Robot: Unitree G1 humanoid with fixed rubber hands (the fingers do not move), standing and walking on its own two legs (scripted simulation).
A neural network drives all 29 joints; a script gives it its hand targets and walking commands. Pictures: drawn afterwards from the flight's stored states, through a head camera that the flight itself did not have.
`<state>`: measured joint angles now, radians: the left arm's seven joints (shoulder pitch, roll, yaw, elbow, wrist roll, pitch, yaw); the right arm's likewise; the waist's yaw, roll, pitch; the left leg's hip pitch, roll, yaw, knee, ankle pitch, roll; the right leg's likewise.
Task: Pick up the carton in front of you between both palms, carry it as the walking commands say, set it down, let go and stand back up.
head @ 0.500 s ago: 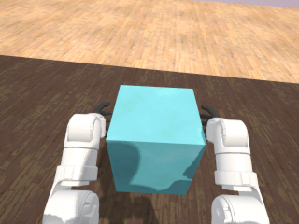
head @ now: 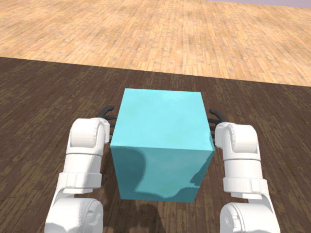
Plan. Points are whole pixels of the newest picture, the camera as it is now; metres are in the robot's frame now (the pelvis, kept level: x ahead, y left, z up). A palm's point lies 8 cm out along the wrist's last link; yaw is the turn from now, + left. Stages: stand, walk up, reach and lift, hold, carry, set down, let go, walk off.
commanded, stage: carry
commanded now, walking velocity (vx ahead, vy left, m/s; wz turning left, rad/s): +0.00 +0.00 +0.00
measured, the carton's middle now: (159, 146) +0.36 +0.00 +0.05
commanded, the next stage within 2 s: none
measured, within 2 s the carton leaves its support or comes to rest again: neither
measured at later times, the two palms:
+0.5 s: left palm (114, 115) +0.39 +0.12 +0.13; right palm (228, 124) +0.38 -0.18 +0.13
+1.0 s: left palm (137, 84) +0.59 +0.08 +0.10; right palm (219, 85) +0.61 -0.22 +0.10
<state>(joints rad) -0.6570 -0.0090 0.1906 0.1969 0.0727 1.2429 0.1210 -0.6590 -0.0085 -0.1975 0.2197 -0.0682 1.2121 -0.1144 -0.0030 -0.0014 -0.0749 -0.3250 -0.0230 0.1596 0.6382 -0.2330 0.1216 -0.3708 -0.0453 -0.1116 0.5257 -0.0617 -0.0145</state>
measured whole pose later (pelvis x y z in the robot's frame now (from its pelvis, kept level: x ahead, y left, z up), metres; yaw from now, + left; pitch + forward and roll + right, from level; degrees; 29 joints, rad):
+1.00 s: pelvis +0.24 -0.08 -0.01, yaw -2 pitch +6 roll +1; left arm -0.60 -0.04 0.22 0.00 0.04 1.20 0.15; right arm -0.65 0.02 -0.21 0.03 -0.06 1.20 -0.14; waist 0.07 0.01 -0.01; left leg -0.72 0.05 0.02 0.85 -0.13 0.03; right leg -0.21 0.04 -0.08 0.52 -0.29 -0.08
